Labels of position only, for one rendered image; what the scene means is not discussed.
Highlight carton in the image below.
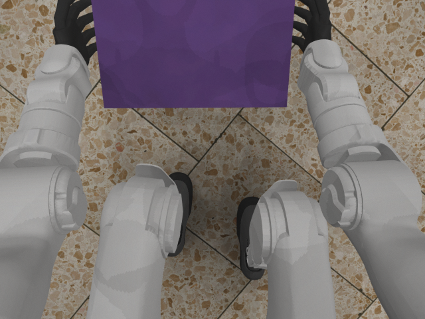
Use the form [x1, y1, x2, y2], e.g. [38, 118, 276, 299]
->
[91, 0, 295, 108]

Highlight robot left hand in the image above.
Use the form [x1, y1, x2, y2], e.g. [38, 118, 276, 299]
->
[52, 0, 97, 66]

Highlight robot right thigh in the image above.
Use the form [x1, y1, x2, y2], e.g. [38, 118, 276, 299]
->
[252, 191, 336, 319]

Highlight left robot upper arm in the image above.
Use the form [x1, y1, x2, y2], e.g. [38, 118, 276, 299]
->
[0, 165, 88, 319]

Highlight robot right forearm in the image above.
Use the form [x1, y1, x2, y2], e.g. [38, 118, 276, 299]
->
[297, 39, 422, 211]

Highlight robot right hand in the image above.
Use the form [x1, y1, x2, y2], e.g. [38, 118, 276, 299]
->
[292, 0, 332, 53]

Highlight right robot upper arm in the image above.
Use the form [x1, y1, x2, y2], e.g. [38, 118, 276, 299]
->
[319, 160, 425, 319]

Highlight right robot shin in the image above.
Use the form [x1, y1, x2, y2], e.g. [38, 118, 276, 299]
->
[246, 179, 328, 269]

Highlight robot left forearm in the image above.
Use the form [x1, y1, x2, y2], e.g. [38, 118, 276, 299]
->
[0, 45, 92, 171]

